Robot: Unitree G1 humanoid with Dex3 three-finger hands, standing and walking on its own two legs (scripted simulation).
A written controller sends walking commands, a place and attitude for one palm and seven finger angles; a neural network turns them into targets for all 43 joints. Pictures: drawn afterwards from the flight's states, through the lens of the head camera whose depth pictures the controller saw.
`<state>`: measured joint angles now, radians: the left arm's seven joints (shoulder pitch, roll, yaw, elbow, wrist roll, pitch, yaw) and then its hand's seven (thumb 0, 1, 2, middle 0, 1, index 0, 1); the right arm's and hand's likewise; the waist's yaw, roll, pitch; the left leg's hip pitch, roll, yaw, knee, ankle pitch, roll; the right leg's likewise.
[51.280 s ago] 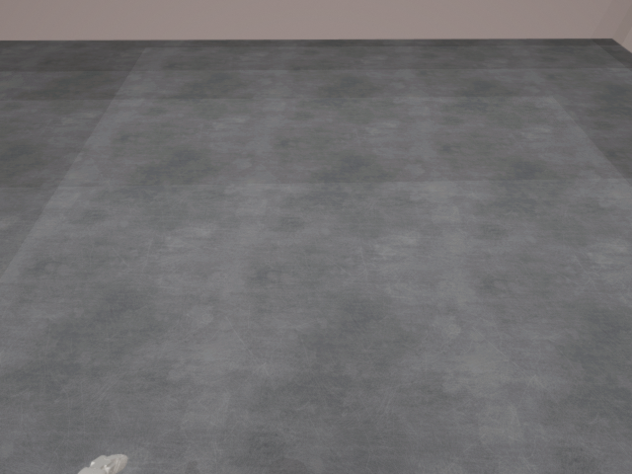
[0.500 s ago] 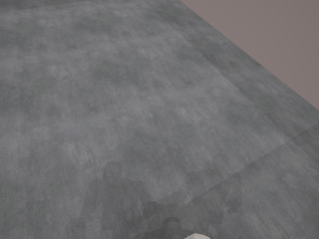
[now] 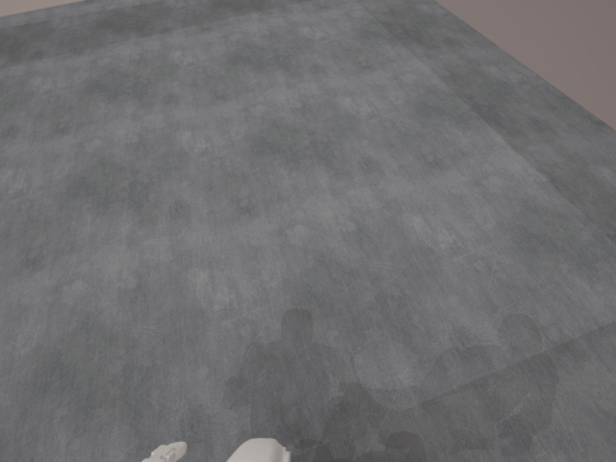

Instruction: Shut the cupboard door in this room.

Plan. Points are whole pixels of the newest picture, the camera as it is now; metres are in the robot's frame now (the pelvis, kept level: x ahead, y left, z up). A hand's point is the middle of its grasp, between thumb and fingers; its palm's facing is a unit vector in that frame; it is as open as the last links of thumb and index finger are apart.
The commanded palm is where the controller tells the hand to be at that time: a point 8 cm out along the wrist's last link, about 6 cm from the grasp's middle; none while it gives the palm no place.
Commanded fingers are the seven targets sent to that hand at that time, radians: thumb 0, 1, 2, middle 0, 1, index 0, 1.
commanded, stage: turn or walk to find it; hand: left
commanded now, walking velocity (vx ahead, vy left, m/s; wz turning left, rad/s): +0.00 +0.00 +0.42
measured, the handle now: out of the picture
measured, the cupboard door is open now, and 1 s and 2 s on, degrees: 92 92 92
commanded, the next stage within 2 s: none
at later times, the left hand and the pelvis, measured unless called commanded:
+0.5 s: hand out of the picture +0.02 +0.26 -0.17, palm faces +0.25 -0.93 -0.25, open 7.4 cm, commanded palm none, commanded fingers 0.00 0.90 0.90 -0.20 -0.30 -0.20 -0.30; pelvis +0.01 +0.04 +0.01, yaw +12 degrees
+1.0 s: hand out of the picture +0.01 +0.19 -0.15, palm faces +0.45 -0.86 -0.26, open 7.3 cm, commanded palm none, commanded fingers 0.00 0.90 0.90 -0.20 -0.30 -0.20 -0.30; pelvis +0.04 -0.01 +0.00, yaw +26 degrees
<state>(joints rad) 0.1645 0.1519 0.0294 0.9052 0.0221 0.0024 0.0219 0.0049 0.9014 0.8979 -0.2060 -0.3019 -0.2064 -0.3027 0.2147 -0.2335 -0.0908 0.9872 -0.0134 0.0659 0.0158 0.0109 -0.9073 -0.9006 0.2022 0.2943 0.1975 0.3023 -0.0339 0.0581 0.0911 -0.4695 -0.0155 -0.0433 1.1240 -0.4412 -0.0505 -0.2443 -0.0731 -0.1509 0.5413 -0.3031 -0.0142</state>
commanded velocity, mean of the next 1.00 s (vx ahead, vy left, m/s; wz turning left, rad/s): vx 0.00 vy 0.00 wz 0.42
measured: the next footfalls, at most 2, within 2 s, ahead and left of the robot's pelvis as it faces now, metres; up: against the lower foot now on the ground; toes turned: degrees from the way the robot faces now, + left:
left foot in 0.24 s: +0.02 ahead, +0.15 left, +0.00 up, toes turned +12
right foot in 0.68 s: +0.10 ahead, -0.09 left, +0.00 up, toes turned +11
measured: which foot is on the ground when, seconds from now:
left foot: up 0.00-0.22, down 0.24-0.68, up 0.70-1.00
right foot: down 0.00-0.26, up 0.28-0.66, down 0.68-1.00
